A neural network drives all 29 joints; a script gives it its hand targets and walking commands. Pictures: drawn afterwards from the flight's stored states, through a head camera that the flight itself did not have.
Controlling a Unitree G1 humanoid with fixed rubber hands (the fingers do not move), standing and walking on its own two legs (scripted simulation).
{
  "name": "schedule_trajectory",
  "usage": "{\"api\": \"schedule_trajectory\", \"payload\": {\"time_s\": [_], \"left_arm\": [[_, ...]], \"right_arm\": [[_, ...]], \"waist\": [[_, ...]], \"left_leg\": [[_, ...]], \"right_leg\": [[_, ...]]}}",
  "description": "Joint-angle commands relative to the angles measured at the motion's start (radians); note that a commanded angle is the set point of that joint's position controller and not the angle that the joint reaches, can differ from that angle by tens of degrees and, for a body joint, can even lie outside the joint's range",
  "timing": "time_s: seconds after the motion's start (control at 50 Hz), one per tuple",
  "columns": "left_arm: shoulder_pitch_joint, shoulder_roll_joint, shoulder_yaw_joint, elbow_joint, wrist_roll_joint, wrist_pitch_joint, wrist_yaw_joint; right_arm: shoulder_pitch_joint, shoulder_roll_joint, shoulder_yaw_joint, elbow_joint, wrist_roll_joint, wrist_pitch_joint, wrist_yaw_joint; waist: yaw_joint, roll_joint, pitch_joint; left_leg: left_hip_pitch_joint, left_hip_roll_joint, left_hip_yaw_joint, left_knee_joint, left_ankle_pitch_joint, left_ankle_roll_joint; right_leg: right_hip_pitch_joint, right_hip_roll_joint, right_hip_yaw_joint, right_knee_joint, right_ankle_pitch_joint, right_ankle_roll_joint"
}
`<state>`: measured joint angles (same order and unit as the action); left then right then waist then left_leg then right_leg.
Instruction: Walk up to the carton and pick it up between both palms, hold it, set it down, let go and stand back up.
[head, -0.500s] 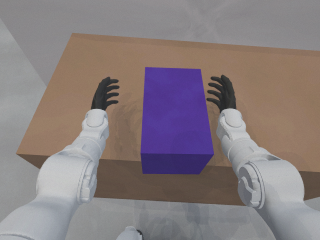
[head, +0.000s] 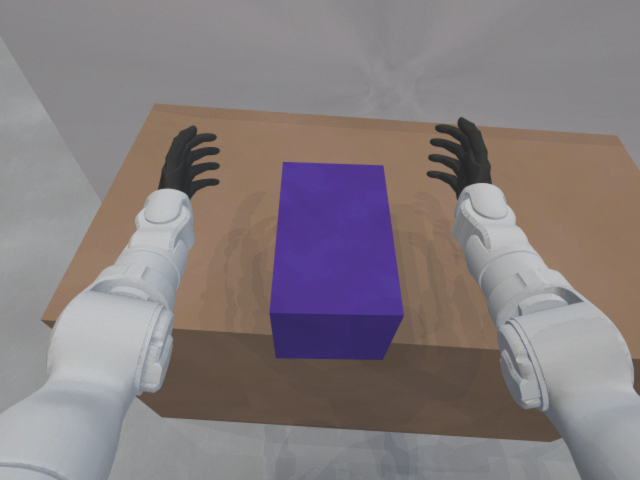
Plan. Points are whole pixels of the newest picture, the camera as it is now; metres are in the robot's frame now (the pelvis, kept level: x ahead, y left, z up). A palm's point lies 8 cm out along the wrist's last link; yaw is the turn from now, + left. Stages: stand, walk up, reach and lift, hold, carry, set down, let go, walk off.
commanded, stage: set down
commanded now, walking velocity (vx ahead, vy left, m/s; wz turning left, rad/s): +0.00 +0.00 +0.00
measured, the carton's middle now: (331, 258) +0.44 +0.03 -0.03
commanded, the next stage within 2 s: none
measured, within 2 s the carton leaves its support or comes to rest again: neither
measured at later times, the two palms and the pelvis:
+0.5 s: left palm (161, 229) +0.38 +0.24 +0.09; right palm (463, 235) +0.39 -0.13 +0.11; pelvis -0.01 +0.01 +0.02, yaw +0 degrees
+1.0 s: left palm (158, 303) +0.31 +0.23 +0.04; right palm (466, 307) +0.33 -0.14 +0.05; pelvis +0.01 +0.01 +0.02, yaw +1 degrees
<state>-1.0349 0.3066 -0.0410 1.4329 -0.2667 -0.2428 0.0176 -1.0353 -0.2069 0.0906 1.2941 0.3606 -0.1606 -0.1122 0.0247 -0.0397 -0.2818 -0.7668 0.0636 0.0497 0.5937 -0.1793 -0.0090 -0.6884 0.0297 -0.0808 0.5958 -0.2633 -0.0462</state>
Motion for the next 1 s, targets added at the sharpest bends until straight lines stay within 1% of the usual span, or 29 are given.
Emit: {"api": "schedule_trajectory", "payload": {"time_s": [0.0,0.04,0.08,0.1,0.14,0.16,0.18,0.22,0.24,0.26,0.28,0.34,0.38,0.44,0.46,0.48,0.52,0.54,0.56,0.58,0.62,0.66,0.74,0.76,0.84,0.88,0.9,0.92,0.98], "left_arm": [[-0.434,0.116,0.004,-0.213,0.035,0.01,-0.014],[-0.398,0.129,0.04,-0.243,0.055,0.035,-0.015],[-0.325,0.111,0.062,-0.303,0.098,0.058,-0.009],[-0.332,0.113,0.074,-0.29,0.114,0.069,-0.013],[-0.281,0.103,0.095,-0.347,0.132,0.082,-0.016],[-0.28,0.097,0.093,-0.376,0.141,0.09,-0.013],[-0.222,0.085,0.111,-0.394,0.156,0.097,-0.009],[-0.172,0.074,0.124,-0.417,0.175,0.111,-0.011],[-0.173,0.082,0.143,-0.457,0.178,0.107,-0.005],[-0.204,0.076,0.109,-0.454,0.16,0.11,0.003],[-0.222,0.067,0.101,-0.466,0.14,0.104,0.009],[-0.09,0.017,0.09,-0.446,0.127,0.084,0.013],[-0.123,0.017,0.068,-0.454,0.1,0.056,0.018],[-0.062,0.02,0.073,-0.434,0.106,0.03,0.019],[-0.068,0.019,0.07,-0.446,0.101,0.015,0.022],[-0.019,-0.007,0.068,-0.419,0.099,0.014,0.022],[-0.05,0.008,0.064,-0.419,0.112,0.009,0.026],[-0.022,0.003,0.081,-0.443,0.123,-0.002,0.03],[-0.064,0.002,0.061,-0.471,0.117,-0.012,0.038],[0.048,-0.033,0.077,-0.482,0.141,-0.023,0.045],[0.099,-0.039,0.085,-0.547,0.157,-0.045,0.05],[0.132,-0.023,0.111,-0.583,0.179,-0.052,0.048],[0.254,-0.024,0.131,-0.659,0.195,-0.044,0.027],[0.254,-0.032,0.127,-0.671,0.192,-0.042,0.024],[0.403,-0.051,0.145,-0.67,0.191,-0.056,0.004],[0.451,-0.062,0.123,-0.677,0.185,-0.068,-0.003],[0.446,-0.05,0.126,-0.697,0.168,-0.078,-0.005],[0.5,-0.056,0.101,-0.71,0.157,-0.093,0.0],[0.568,-0.078,0.093,-0.701,0.156,-0.109,-0.008]], "right_arm": [[-0.379,-0.102,-0.035,-0.138,-0.012,0.009,-0.01],[-0.351,-0.098,-0.032,-0.155,-0.007,0.022,-0.019],[-0.287,-0.1,-0.023,-0.182,0.001,0.021,-0.026],[-0.29,-0.099,-0.038,-0.149,-0.008,0.027,-0.031],[-0.234,-0.088,-0.038,-0.179,-0.013,0.032,-0.033],[-0.229,-0.093,-0.058,-0.188,-0.012,0.035,-0.034],[-0.201,-0.091,-0.052,-0.21,-0.016,0.028,-0.032],[-0.168,-0.087,-0.063,-0.252,-0.03,0.033,-0.031],[-0.149,-0.079,-0.082,-0.284,-0.05,0.032,-0.036],[-0.191,-0.083,-0.091,-0.307,-0.058,0.037,-0.033],[-0.207,-0.071,-0.102,-0.356,-0.068,0.04,-0.031],[-0.108,-0.037,-0.1,-0.415,-0.111,0.03,-0.02],[-0.105,-0.035,-0.125,-0.423,-0.125,0.03,-0.013],[-0.053,-0.015,-0.099,-0.397,-0.118,0.022,-0.005],[-0.044,-0.015,-0.124,-0.387,-0.121,0.017,-0.003],[-0.009,-0.006,-0.096,-0.375,-0.117,0.011,-0.002],[-0.016,-0.019,-0.131,-0.346,-0.149,0.01,-0.005],[0.014,-0.005,-0.145,-0.354,-0.152,-0.003,-0.007],[-0.004,-0.013,-0.157,-0.362,-0.149,-0.011,-0.006],[0.086,0.01,-0.135,-0.359,-0.148,-0.031,-0.005],[0.113,0.003,-0.121,-0.401,-0.133,-0.07,-0.002],[0.141,-0.011,-0.128,-0.416,-0.129,-0.094,-0.002],[0.246,0.017,-0.091,-0.46,-0.131,-0.116,-0.017],[0.23,0.017,-0.08,-0.466,-0.118,-0.121,-0.015],[0.354,0.054,-0.042,-0.506,-0.126,-0.156,-0.018],[0.393,0.07,-0.027,-0.505,-0.123,-0.165,-0.011],[0.394,0.063,-0.03,-0.552,-0.128,-0.173,-0.009],[0.446,0.067,-0.023,-0.578,-0.132,-0.18,-0.009],[0.54,0.092,-0.035,-0.553,-0.152,-0.192,-0.009]], "waist": [[-0.021,0.091,-0.495],[-0.007,0.095,-0.495],[0.002,0.118,-0.499],[0.002,0.135,-0.468],[0.001,0.128,-0.452],[0.0,0.154,-0.42],[0.02,0.144,-0.411],[0.012,0.125,-0.356],[0.021,0.1,-0.358],[0.006,0.107,-0.321],[0.021,0.108,-0.322],[0.008,0.033,-0.272],[-0.007,0.056,-0.268],[0.003,0.045,-0.2],[-0.008,0.08,-0.226],[-0.002,0.049,-0.177],[-0.028,0.06,-0.188],[-0.015,0.08,-0.192],[-0.032,0.114,-0.209],[-0.004,0.122,-0.226],[0.003,0.142,-0.258],[0.012,0.155,-0.295],[0.011,0.102,-0.219],[0.021,0.118,-0.194],[0.027,0.005,-0.047],[0.019,0.03,-0.006],[0.023,0.011,-0.018],[0.002,0.009,0.005],[-0.007,0.023,0.058]], "left_leg": [[0.449,-0.049,-0.008,-0.022,0.325,-0.029],[0.48,-0.054,-0.005,-0.033,0.334,-0.03],[0.532,-0.05,-0.007,-0.043,0.432,-0.041],[0.544,-0.049,-0.007,-0.047,0.425,-0.048],[0.582,-0.049,-0.014,-0.063,0.44,-0.053],[0.604,-0.049,-0.011,-0.069,0.448,-0.058],[0.638,-0.048,-0.013,-0.072,0.463,-0.058],[0.654,-0.045,-0.01,-0.098,0.411,-0.05],[0.655,-0.045,-0.014,-0.108,0.395,-0.048],[0.652,-0.039,-0.02,-0.119,0.345,-0.044],[0.635,-0.04,-0.012,-0.124,0.297,-0.045],[0.622,-0.034,-0.023,-0.144,0.209,-0.022],[0.61,-0.031,-0.031,-0.145,0.168,-0.022],[0.604,-0.026,-0.037,-0.147,0.134,-0.016],[0.61,-0.029,-0.041,-0.144,0.118,-0.022],[0.613,-0.028,-0.047,-0.139,0.136,-0.016],[0.603,-0.025,-0.046,-0.144,0.091,-0.021],[0.603,-0.035,-0.039,-0.136,0.125,-0.024],[0.613,-0.025,-0.042,-0.13,0.118,-0.034],[0.644,-0.026,-0.037,-0.123,0.172,-0.039],[0.702,-0.028,-0.041,-0.094,0.29,-0.049],[0.727,-0.033,-0.036,-0.082,0.34,-0.059],[0.725,-0.05,-0.022,-0.088,0.361,-0.054],[0.714,-0.048,-0.024,-0.089,0.37,-0.046],[0.674,-0.059,-0.025,-0.117,0.286,-0.02],[0.685,-0.06,-0.029,-0.129,0.26,-0.018],[0.671,-0.058,-0.032,-0.127,0.244,-0.016],[0.681,-0.053,-0.041,-0.128,0.251,-0.017],[0.673,-0.054,-0.044,-0.142,0.193,-0.02]], "right_leg": [[0.25,-0.019,0.064,-0.107,0.357,0.077],[0.301,-0.02,0.067,-0.125,0.38,0.078],[0.355,-0.015,0.06,-0.13,0.457,0.078],[0.351,-0.012,0.059,-0.145,0.432,0.074],[0.381,-0.006,0.055,-0.164,0.429,0.071],[0.35,0.001,0.05,-0.176,0.388,0.068],[0.356,0.009,0.043,-0.187,0.378,0.065],[0.359,0.01,0.038,-0.218,0.302,0.066],[0.37,0.013,0.037,-0.225,0.28,0.068],[0.326,0.012,0.034,-0.235,0.199,0.065],[0.31,0.01,0.034,-0.241,0.142,0.059],[0.329,0.003,0.036,-0.246,0.084,0.056],[0.305,0.001,0.046,-0.237,0.053,0.053],[0.3,-0.002,0.054,-0.237,0.01,0.043],[0.288,-0.006,0.054,-0.232,-0.009,0.037],[0.298,-0.013,0.057,-0.232,0.012,0.033],[0.289,-0.007,0.061,-0.227,-0.025,0.033],[0.298,-0.006,0.058,-0.222,-0.007,0.035],[0.264,-0.005,0.055,-0.222,-0.022,0.033],[0.299,-0.002,0.054,-0.215,0.028,0.029],[0.316,0.005,0.051,-0.209,0.094,0.026],[0.326,0.007,0.052,-0.213,0.121,0.03],[0.393,0.007,0.062,-0.228,0.159,0.041],[0.377,0.003,0.064,-0.226,0.157,0.04],[0.428,-0.005,0.073,-0.242,0.145,0.059],[0.423,-0.016,0.086,-0.246,0.128,0.054],[0.432,-0.014,0.084,-0.249,0.113,0.054],[0.422,-0.019,0.086,-0.249,0.115,0.051],[0.414,-0.026,0.087,-0.261,0.06,0.046]]}}
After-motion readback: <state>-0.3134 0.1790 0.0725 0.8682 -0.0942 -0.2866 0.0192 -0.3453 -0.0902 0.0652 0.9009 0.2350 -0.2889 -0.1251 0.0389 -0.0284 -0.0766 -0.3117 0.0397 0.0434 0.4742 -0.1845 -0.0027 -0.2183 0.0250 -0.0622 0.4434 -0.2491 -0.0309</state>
